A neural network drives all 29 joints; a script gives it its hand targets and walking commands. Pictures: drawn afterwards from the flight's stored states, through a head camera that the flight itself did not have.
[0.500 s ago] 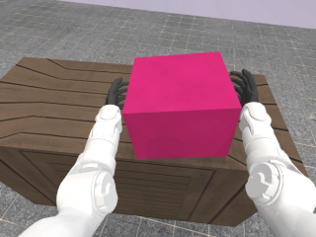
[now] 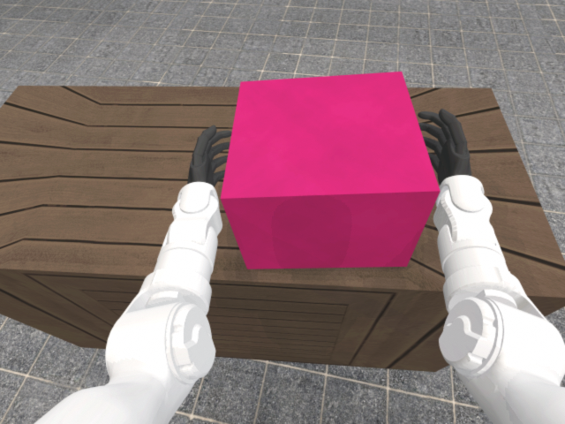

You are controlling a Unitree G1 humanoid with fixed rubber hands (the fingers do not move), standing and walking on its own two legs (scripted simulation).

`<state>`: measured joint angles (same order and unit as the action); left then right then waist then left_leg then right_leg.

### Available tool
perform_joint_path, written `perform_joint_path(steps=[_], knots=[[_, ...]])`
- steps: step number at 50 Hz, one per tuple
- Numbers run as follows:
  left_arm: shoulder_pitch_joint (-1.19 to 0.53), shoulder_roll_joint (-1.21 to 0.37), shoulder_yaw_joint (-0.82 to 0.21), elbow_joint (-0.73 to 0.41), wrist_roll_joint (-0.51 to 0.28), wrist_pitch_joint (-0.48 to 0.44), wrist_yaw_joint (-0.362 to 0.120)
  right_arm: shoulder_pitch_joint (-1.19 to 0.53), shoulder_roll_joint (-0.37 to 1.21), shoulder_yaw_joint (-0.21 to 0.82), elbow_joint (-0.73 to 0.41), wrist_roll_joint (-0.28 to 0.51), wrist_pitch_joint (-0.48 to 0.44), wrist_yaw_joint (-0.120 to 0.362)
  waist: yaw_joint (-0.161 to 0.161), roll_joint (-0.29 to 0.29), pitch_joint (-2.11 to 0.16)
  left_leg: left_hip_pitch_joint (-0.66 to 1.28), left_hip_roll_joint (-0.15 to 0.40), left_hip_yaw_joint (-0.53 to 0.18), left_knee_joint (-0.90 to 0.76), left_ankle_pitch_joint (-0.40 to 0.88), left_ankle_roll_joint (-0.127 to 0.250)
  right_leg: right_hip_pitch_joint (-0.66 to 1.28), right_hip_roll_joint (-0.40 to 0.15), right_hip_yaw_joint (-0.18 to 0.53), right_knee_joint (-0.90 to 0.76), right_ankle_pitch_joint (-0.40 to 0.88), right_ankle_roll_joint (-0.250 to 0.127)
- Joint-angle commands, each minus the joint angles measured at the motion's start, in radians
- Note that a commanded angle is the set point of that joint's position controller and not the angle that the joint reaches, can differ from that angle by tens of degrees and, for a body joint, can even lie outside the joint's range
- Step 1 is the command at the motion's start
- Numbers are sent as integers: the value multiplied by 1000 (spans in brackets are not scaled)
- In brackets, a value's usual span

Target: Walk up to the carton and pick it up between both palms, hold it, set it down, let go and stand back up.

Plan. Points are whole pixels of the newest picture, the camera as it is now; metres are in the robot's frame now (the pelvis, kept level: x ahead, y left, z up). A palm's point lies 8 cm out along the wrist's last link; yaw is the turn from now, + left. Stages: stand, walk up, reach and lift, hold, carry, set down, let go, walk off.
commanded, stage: set down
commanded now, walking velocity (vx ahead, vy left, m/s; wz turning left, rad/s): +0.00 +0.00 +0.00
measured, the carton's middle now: (322, 172) +0.50 -0.03 +0.03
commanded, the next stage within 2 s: none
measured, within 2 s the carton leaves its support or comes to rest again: rests again in 0.20 s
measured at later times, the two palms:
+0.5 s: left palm (201, 191) +0.43 +0.15 +0.07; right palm (453, 184) +0.42 -0.21 +0.08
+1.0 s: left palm (201, 193) +0.43 +0.15 +0.07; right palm (452, 187) +0.42 -0.21 +0.08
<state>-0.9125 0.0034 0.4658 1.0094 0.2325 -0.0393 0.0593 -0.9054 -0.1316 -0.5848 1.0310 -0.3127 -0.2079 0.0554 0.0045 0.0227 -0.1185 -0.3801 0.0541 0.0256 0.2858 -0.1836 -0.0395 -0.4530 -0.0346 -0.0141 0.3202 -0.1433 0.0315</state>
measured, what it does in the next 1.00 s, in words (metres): stands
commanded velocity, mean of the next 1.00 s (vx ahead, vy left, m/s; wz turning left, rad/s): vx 0.00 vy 0.00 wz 0.00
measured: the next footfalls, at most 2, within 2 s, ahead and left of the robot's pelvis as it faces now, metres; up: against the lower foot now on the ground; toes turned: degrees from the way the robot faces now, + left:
none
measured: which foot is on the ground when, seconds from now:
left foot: down 0.00-1.00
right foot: down 0.00-1.00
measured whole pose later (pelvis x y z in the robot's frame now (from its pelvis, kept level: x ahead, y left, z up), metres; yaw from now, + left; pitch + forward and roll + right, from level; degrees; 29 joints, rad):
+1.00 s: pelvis -0.01 +0.00 +0.00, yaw -1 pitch +13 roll +0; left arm -0.88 -0.02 0.52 0.99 0.32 -0.09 0.04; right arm -0.86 -0.10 -0.67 1.03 -0.38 -0.22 0.08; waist 0.00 -0.02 -0.08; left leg -0.34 0.06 0.03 0.29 -0.18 -0.05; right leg -0.40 -0.03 -0.03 0.30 -0.13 0.02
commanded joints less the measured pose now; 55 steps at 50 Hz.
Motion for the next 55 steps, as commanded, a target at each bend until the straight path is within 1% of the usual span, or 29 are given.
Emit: perform_joint_path(steps=[1,3,4,5,6,7,8,10,12,14,18,21,24,30,41,55], knots=[[-489,-467,-253,-5,5,-57,-105,-459,510,297,123,-49,-30,154,4,-82,-549,295,-23,74,109,559,28,248,46,-132,105,634,42],[-493,-474,-262,-2,8,-58,-96,-469,482,288,157,-44,-45,156,14,-56,-553,412,-3,66,147,651,13,112,63,-147,59,514,21],[-492,-472,-260,4,11,-57,-92,-476,470,285,168,-42,-53,156,24,-51,-557,427,3,67,155,674,8,90,66,-145,40,475,7],[-493,-465,-256,8,15,-56,-87,-491,454,286,163,-36,-61,158,34,-52,-570,400,2,72,156,675,2,120,67,-137,29,467,-3],[-492,-454,-248,13,19,-56,-82,-510,444,293,146,-27,-67,159,44,-59,-585,336,-5,80,148,642,-2,193,63,-125,35,491,-6],[-492,-440,-240,14,21,-57,-81,-513,441,300,140,-23,-68,160,46,-76,-593,236,-19,88,128,573,4,301,53,-109,53,535,-1],[-496,-424,-229,18,22,-60,-82,-513,440,300,141,-24,-64,161,40,-94,-588,166,-27,91,99,492,13,368,45,-103,74,558,12],[-510,-398,-219,37,23,-64,-83,-516,432,283,143,-26,-55,167,30,-93,-583,160,-31,89,68,401,22,368,38,-106,79,525,24],[-535,-393,-220,44,22,-67,-82,-521,423,256,139,-23,-53,166,26,-82,-579,187,-31,93,63,366,18,323,40,-106,58,466,20],[-554,-387,-214,45,26,-70,-81,-527,419,235,126,-26,-52,164,23,-71,-576,176,-37,96,56,336,15,328,36,-101,46,438,16],[-559,-366,-185,56,39,-73,-84,-539,407,202,102,-46,-46,164,16,-72,-544,127,-47,101,31,269,17,370,28,-96,47,429,24],[-561,-359,-164,58,51,-78,-89,-535,409,182,83,-65,-43,164,10,-76,-531,115,-51,101,14,243,21,392,26,-97,47,429,30],[-553,-360,-152,55,62,-81,-92,-522,415,170,69,-81,-41,166,6,-76,-530,128,-51,100,9,246,20,393,27,-101,45,429,33],[-516,-369,-138,40,82,-75,-94,-486,420,158,58,-103,-37,169,3,-74,-503,186,-45,95,24,296,12,362,37,-114,38,421,36],[-442,-386,-135,0,104,-49,-96,-427,420,151,47,-115,-34,173,5,-61,-435,259,-35,86,48,372,6,300,45,-125,23,381,32],[-374,-386,-116,-34,128,-23,-110,-359,434,142,-16,-137,-8,173,-1,-69,-383,249,-43,85,25,323,23,321,38,-117,21,381,46]])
